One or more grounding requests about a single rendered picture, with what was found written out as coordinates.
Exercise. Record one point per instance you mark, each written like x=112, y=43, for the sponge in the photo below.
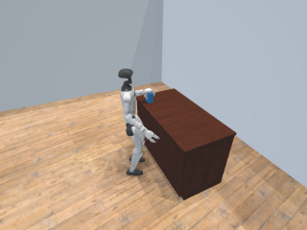
x=150, y=97

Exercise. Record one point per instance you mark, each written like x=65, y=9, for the humanoid robot torso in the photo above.
x=132, y=103

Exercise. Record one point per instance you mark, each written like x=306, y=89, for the right robot forearm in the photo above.
x=138, y=125

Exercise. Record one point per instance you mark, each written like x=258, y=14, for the humanoid robot head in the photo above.
x=126, y=73

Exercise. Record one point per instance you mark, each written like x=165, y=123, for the table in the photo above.
x=193, y=146

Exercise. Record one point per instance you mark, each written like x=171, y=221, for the left robot forearm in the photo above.
x=140, y=92

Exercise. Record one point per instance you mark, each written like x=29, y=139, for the robot right upper arm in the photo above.
x=126, y=104

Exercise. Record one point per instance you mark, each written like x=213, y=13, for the robot left hand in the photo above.
x=149, y=90

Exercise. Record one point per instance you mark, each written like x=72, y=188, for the robot right hand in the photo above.
x=149, y=134

